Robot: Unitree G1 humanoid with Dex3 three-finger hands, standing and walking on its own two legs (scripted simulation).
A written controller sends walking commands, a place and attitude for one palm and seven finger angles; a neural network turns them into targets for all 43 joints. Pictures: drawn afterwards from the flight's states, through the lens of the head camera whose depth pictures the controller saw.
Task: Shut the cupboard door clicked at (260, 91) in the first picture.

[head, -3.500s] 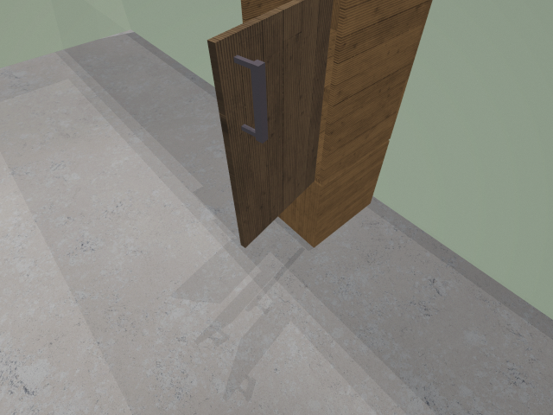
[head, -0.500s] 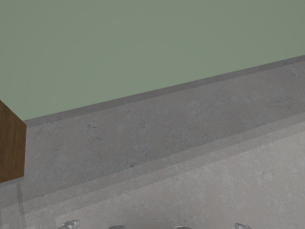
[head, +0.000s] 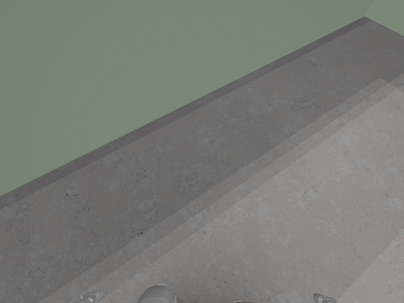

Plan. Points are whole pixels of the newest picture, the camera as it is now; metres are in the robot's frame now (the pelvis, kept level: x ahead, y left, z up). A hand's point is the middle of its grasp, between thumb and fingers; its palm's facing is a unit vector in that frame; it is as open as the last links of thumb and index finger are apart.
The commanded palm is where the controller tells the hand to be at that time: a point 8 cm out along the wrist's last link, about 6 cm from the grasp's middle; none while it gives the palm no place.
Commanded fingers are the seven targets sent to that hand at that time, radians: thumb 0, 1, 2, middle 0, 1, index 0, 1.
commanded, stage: walk around to get in front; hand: left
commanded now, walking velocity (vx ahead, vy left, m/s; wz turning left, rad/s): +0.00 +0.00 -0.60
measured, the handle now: out of the picture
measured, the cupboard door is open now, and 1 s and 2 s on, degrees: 100 100 100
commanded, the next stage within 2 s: walk to a spot facing it in 1.48 s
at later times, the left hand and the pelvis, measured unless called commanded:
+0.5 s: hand (153, 258) +0.22 +0.13 -0.16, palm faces -0.28 -0.93 -0.25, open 7.4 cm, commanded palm none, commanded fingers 0.00 0.90 0.90 -0.20 -0.30 -0.20 -0.30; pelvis +0.05 -0.03 -0.01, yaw -17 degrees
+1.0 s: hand (229, 174) +0.44 -0.05 -0.15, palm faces -0.60 -0.78 -0.18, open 7.4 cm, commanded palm none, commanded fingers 0.00 0.90 0.90 -0.20 -0.30 -0.20 -0.30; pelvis +0.22 -0.12 +0.00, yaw -33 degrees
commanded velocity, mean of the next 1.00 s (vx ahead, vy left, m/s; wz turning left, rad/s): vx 0.29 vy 0.00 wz -0.50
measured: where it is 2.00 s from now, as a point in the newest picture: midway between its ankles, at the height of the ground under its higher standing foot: (288, 220)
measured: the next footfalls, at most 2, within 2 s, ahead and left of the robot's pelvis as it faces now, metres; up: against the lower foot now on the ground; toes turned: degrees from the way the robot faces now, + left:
left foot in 0.06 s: +0.05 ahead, +0.13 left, +0.00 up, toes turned +2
right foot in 0.40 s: +0.04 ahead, -0.16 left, +0.00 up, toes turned -21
